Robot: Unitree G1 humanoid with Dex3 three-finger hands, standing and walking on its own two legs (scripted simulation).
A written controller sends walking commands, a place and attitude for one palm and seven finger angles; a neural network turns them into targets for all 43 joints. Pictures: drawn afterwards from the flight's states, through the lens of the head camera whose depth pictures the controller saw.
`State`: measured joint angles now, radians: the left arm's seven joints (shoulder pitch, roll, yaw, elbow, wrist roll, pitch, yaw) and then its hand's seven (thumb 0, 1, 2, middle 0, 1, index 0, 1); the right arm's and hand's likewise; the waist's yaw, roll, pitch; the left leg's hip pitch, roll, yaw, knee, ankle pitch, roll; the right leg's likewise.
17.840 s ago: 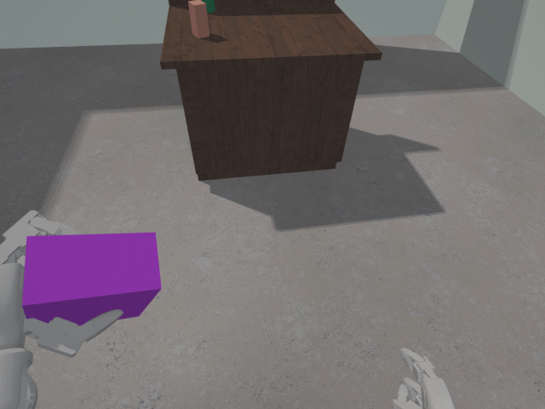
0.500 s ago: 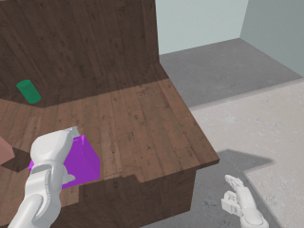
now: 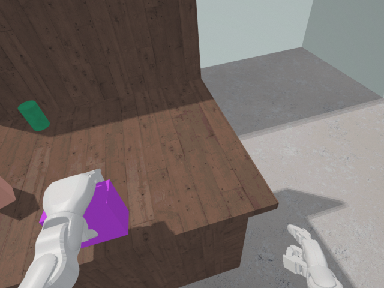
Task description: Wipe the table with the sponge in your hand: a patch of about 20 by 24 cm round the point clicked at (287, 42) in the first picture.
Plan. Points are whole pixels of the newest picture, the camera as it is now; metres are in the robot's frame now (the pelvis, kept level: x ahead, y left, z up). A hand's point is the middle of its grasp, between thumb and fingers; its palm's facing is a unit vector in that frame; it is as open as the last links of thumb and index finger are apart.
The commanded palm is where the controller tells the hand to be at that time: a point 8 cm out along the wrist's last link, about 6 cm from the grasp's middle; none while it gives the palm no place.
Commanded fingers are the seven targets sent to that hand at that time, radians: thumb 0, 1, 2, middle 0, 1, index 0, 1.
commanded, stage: move the sponge above the wiping area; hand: left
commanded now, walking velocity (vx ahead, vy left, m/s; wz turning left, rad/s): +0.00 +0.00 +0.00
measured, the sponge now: (93, 220) +0.22 +0.27 +0.02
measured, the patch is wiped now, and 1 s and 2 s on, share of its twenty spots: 0.00 0.00 0.00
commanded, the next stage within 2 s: lower the sponge onto the table in 0.86 s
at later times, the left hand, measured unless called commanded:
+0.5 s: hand (85, 213) +0.22 +0.27 +0.06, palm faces -0.01 -0.11 -0.99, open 10.6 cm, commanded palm +0.19 +0.27 +0.12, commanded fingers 0.00 0.10 1.30 -1.20 -1.60 -1.20 -1.60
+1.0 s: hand (85, 210) +0.23 +0.27 +0.06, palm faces -0.02 -0.10 -0.99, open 10.6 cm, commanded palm +0.20 +0.27 +0.13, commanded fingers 0.00 0.10 1.30 -1.20 -1.60 -1.20 -1.60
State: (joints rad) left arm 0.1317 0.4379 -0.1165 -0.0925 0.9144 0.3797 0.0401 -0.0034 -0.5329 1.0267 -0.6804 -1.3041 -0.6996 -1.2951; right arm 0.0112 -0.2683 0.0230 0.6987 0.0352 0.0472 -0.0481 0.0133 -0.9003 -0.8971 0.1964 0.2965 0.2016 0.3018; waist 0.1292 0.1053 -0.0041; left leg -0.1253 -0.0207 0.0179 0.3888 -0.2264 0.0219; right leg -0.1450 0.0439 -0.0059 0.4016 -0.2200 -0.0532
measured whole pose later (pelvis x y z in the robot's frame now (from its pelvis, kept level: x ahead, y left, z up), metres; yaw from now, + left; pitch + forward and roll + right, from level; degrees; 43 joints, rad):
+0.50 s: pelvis +0.00 +0.00 +0.00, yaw +0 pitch -2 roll +0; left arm 0.16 0.42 -0.12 -0.07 0.93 0.34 0.08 0.00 -0.53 1.03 -0.68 -1.30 -0.70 -1.29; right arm 0.02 -0.26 0.01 0.70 0.03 0.04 -0.04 0.01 -0.90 -0.90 0.20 0.30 0.20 0.30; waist 0.13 0.10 -0.01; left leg -0.13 -0.02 0.02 0.39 -0.23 0.02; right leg -0.15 0.05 0.00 0.40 -0.21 -0.05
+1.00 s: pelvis -0.01 +0.00 +0.00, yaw +0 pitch -3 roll +0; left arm 0.09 0.43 -0.12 0.00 0.92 0.35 0.07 0.00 -0.53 1.03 -0.68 -1.30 -0.70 -1.29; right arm 0.00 -0.26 0.03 0.72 0.04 0.05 -0.06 0.01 -0.90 -0.90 0.20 0.30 0.20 0.30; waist 0.13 0.10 0.00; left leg -0.12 -0.02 0.02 0.38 -0.21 0.02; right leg -0.13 0.05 0.00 0.39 -0.20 -0.06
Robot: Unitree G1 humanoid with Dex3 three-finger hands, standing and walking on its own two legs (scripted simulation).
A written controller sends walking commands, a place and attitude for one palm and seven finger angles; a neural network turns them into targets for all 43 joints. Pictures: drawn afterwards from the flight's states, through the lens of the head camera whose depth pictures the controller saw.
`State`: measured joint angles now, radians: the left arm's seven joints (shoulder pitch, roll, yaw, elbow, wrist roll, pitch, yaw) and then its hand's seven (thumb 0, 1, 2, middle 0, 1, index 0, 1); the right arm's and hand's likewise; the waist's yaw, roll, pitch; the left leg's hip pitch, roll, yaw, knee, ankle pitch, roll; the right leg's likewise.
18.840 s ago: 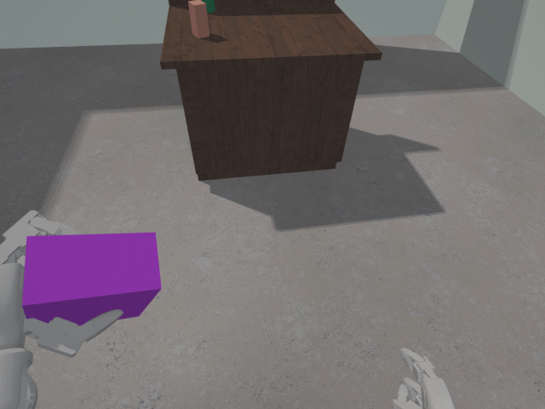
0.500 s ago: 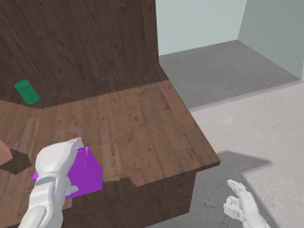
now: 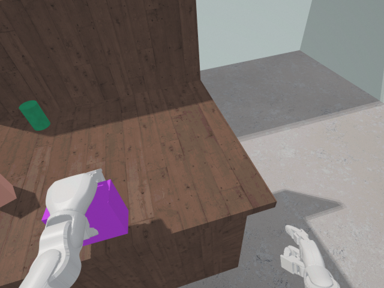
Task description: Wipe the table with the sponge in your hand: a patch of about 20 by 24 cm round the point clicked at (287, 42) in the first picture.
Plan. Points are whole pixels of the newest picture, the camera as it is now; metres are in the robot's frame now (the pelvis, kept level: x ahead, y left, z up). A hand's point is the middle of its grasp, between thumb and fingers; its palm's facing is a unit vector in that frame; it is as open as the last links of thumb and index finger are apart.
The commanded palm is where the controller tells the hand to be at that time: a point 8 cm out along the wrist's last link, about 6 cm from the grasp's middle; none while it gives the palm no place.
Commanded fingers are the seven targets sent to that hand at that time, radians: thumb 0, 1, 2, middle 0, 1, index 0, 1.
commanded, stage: lower the sponge onto the table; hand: left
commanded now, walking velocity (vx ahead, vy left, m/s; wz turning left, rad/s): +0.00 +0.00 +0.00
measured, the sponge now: (94, 219) +0.23 +0.28 +0.01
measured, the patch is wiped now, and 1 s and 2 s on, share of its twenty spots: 0.00 0.00 0.10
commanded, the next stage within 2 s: wipe forward along the first lane in 1.42 s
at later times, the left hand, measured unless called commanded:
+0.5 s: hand (86, 209) +0.23 +0.28 +0.05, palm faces -0.03 -0.12 -0.99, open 10.6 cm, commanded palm +0.21 +0.27 +0.12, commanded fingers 0.00 0.10 1.30 -1.20 -1.60 -1.20 -1.60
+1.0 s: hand (90, 215) +0.23 +0.28 +0.03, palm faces -0.05 -0.13 -0.99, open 10.6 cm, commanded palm +0.20 +0.27 +0.09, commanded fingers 0.00 0.10 1.30 -1.20 -1.60 -1.20 -1.60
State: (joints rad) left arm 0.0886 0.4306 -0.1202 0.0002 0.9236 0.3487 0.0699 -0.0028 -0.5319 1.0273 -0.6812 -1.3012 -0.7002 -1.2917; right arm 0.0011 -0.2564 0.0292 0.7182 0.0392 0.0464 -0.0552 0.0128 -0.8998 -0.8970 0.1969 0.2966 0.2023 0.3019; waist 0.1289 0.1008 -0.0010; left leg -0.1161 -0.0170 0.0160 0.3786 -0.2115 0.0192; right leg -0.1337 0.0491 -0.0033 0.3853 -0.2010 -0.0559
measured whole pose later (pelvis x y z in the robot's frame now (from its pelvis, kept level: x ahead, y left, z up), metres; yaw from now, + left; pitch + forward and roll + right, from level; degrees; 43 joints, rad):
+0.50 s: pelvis +0.01 +0.00 +0.00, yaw +0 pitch -2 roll +0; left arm 0.14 0.42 -0.11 -0.02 0.92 0.38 0.08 0.00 -0.53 1.03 -0.68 -1.30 -0.70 -1.29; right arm 0.00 -0.26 0.02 0.71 0.04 0.06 -0.04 0.01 -0.90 -0.90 0.20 0.30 0.20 0.30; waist 0.13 0.10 -0.01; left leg -0.12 -0.01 0.02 0.39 -0.23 0.02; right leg -0.14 0.05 0.00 0.39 -0.22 -0.06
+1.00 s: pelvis +0.01 +0.01 +0.00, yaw +0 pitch -1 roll +0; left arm 0.15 0.38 -0.13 0.03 0.94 0.36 0.14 0.00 -0.53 1.03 -0.68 -1.30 -0.70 -1.29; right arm 0.02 -0.25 0.01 0.71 0.04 0.06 -0.03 0.01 -0.90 -0.90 0.20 0.30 0.20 0.30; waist 0.12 0.09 -0.03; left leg -0.15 -0.02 0.02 0.41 -0.24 0.03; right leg -0.17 0.05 0.01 0.41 -0.22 -0.05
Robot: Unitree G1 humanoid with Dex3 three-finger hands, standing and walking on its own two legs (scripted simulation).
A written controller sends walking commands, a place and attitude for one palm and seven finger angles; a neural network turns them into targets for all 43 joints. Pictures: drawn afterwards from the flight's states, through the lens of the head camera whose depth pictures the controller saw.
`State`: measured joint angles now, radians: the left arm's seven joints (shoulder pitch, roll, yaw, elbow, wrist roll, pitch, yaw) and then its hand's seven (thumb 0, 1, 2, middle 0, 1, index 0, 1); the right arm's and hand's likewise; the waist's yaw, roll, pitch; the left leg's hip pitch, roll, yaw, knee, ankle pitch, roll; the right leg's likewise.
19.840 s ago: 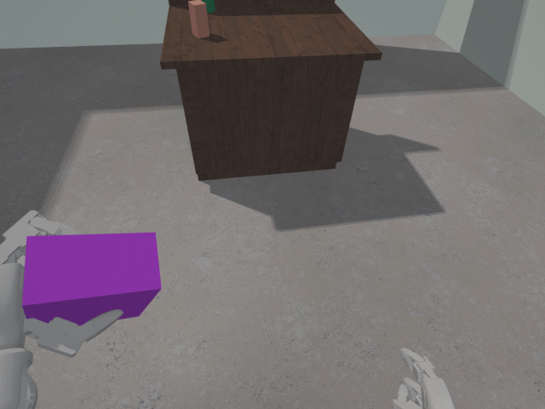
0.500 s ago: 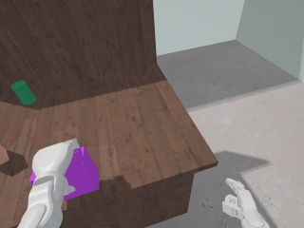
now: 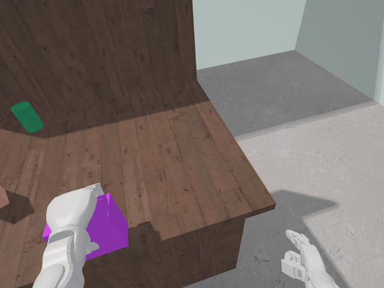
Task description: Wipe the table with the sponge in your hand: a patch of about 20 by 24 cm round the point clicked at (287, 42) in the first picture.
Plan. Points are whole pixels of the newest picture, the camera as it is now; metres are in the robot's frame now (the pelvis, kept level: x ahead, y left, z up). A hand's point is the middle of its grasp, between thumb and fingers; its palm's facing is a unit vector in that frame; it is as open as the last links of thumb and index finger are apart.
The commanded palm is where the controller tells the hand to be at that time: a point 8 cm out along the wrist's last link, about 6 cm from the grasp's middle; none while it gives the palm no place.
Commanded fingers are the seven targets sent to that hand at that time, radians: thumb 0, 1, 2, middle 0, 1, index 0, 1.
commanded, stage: lower the sponge onto the table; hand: left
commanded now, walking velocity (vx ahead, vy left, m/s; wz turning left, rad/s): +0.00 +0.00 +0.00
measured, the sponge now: (94, 234) +0.21 +0.27 -0.01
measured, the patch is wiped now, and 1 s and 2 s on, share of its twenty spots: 0.00 0.10 0.65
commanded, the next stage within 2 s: wipe forward along the first lane in 0.42 s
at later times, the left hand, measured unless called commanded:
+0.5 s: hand (91, 220) +0.23 +0.27 +0.02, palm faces -0.04 -0.10 -0.99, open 10.6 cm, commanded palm +0.20 +0.27 +0.07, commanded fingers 0.00 0.10 1.30 -1.20 -1.60 -1.20 -1.60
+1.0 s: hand (91, 207) +0.26 +0.29 +0.02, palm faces -0.08 -0.05 -1.00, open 10.6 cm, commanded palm +0.24 +0.29 +0.05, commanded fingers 0.00 0.10 1.30 -1.20 -1.60 -1.20 -1.60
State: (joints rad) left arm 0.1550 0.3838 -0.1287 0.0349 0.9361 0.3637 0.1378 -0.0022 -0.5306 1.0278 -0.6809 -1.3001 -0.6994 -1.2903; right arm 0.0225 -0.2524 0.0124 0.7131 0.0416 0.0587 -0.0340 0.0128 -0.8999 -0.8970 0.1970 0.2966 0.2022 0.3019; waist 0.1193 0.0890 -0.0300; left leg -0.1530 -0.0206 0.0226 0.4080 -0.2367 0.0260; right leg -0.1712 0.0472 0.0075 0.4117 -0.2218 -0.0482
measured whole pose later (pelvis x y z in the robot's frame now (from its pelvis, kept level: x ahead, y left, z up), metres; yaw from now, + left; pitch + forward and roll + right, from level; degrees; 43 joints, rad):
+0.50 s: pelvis +0.00 +0.00 +0.00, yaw +0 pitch +0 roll +0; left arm 0.11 0.36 -0.13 0.13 0.96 0.34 0.20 0.00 -0.53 1.03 -0.68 -1.30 -0.70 -1.29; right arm 0.04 -0.25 0.00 0.72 0.05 0.06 -0.03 0.01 -0.90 -0.90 0.20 0.30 0.20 0.30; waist 0.11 0.09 -0.05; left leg -0.20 -0.02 0.02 0.44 -0.24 0.02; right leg -0.22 0.05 0.01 0.44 -0.23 -0.05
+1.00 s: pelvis -0.01 -0.01 -0.01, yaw +1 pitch +3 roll +0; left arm -0.12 0.40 -0.10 0.39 0.97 0.30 0.18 0.00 -0.54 1.03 -0.69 -1.29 -0.71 -1.28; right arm 0.08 -0.26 0.00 0.72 0.07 0.07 -0.07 0.01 -0.90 -0.90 0.20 0.30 0.20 0.30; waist 0.10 0.07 -0.07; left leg -0.29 -0.02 0.00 0.49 -0.25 0.01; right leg -0.31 0.05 -0.02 0.49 -0.24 -0.06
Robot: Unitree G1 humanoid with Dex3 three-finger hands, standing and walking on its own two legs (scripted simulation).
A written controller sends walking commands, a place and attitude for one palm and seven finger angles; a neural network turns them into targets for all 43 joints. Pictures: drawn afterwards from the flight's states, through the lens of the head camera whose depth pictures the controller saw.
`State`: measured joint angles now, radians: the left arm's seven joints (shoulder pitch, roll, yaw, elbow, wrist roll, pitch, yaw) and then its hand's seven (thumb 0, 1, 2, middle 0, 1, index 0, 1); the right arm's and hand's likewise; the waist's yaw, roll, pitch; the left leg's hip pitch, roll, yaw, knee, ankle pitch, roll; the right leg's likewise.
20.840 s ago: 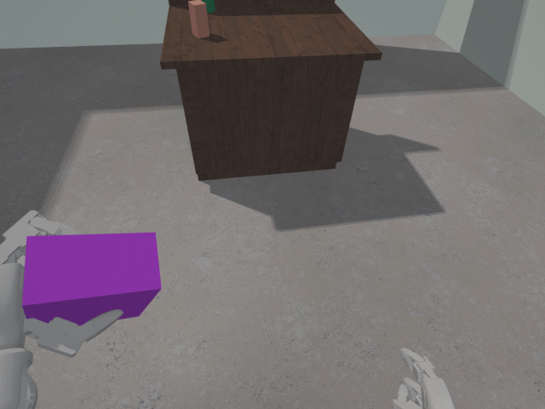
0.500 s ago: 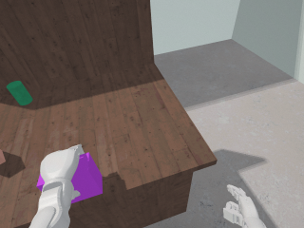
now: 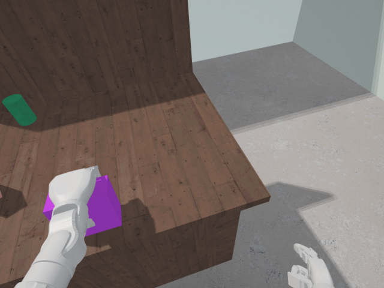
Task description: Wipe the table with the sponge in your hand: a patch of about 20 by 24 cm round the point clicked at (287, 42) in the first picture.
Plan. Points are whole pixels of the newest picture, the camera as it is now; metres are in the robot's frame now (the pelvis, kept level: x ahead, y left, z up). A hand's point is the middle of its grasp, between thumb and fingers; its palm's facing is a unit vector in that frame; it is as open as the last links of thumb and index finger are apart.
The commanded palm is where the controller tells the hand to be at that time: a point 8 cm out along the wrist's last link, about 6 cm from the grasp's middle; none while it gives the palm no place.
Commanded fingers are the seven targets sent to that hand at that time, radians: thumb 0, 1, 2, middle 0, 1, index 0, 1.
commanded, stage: wipe forward along the first lane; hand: left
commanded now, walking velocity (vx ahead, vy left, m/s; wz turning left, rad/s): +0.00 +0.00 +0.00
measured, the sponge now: (89, 213) +0.27 +0.30 -0.02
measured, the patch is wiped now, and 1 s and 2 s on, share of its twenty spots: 0.10 0.65 0.65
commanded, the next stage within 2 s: slide across to the middle lane in 1.14 s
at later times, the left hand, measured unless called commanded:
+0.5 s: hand (86, 179) +0.33 +0.32 +0.02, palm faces -0.12 +0.00 -0.99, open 10.5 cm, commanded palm +0.32 +0.32 +0.05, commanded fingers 0.00 0.10 1.30 -1.20 -1.60 -1.20 -1.60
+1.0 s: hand (83, 162) +0.38 +0.35 +0.02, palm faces -0.13 +0.00 -0.99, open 10.5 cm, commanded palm +0.37 +0.35 +0.06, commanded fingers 0.00 0.10 1.30 -1.20 -1.60 -1.20 -1.60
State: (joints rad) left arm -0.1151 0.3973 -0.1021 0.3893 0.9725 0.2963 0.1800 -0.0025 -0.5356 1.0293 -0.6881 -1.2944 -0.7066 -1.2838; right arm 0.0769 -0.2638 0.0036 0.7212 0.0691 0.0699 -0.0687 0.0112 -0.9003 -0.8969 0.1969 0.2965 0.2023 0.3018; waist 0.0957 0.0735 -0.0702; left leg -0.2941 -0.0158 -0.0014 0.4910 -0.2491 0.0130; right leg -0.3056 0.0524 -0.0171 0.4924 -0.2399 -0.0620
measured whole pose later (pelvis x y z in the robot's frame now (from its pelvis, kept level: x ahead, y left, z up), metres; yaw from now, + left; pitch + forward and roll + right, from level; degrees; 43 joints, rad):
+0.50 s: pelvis -0.01 +0.00 -0.01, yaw +0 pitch +8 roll +0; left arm -0.40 0.49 -0.03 0.74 0.98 0.17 0.21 0.02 -0.54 1.03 -0.70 -1.29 -0.71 -1.28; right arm 0.18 -0.29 -0.01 0.73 0.08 0.07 -0.08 0.01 -0.90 -0.90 0.20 0.30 0.20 0.30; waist 0.03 0.06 -0.10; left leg -0.46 -0.01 -0.01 0.58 -0.27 0.01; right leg -0.46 0.06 -0.03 0.57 -0.25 -0.07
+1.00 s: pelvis +0.00 +0.02 -0.01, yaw +0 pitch +12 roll -1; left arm -0.56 0.56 0.02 0.94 1.02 0.09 0.22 0.02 -0.55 1.03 -0.70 -1.29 -0.72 -1.28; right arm 0.23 -0.29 -0.02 0.73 0.08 0.09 -0.05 0.01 -0.90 -0.90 0.20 0.30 0.20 0.30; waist -0.01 0.05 -0.12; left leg -0.53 -0.01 0.00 0.61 -0.29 0.03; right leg -0.52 0.06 -0.02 0.56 -0.25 -0.04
